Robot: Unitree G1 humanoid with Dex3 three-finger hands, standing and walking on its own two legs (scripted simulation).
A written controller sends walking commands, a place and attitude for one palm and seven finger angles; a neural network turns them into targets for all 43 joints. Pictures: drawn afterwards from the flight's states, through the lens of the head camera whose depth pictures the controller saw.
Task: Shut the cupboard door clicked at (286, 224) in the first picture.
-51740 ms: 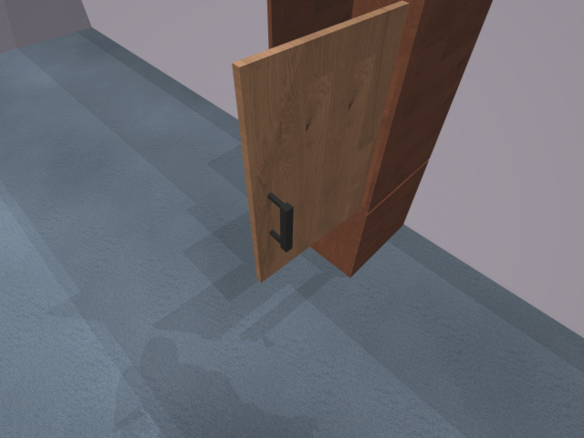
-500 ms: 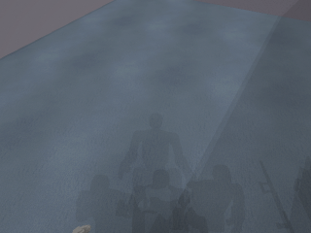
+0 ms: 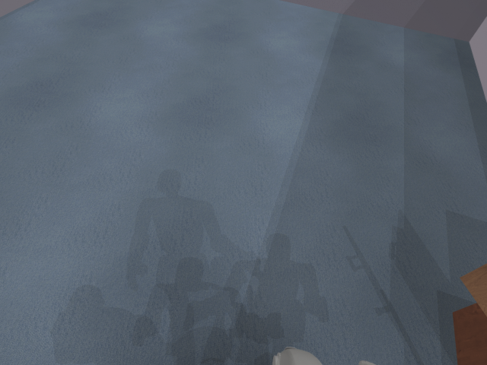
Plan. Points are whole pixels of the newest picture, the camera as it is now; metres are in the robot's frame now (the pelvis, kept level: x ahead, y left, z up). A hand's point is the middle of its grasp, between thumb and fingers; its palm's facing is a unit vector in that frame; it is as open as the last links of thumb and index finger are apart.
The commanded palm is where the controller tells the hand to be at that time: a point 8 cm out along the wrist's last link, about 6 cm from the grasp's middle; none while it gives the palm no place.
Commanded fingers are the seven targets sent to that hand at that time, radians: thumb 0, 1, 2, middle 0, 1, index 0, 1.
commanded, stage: turn to face it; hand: left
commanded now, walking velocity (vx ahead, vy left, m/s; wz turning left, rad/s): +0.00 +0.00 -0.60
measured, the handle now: out of the picture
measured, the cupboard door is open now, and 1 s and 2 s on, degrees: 34 34 34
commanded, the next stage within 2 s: take the last steps up to it in 1.94 s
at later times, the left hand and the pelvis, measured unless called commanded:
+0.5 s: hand (171, 347) +0.16 +0.15 -0.18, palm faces -0.29 -0.93 -0.20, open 7.4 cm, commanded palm none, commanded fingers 0.00 0.90 0.90 -0.20 -0.30 -0.20 -0.30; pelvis +0.01 -0.01 -0.01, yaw -18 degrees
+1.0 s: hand (209, 325) +0.21 +0.08 -0.16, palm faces -0.56 -0.79 -0.27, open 7.4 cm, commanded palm none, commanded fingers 0.00 0.90 0.90 -0.20 -0.30 -0.20 -0.30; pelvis +0.01 -0.03 -0.01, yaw -36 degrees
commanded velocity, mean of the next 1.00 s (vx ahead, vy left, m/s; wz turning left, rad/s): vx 0.00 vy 0.00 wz -0.60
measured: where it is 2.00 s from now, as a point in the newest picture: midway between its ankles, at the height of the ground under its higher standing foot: outside the picture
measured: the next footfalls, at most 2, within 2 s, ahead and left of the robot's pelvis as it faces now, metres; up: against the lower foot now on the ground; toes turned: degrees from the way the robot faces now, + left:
right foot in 0.20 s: +0.03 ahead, -0.15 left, +0.00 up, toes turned -13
left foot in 0.52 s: +0.10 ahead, +0.09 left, +0.00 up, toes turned -16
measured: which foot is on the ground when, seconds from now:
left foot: down 0.00-0.18, up 0.20-0.50, down 0.52-0.86, up 0.88-1.00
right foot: up 0.00-0.18, down 0.20-0.52, up 0.54-0.84, down 0.86-1.00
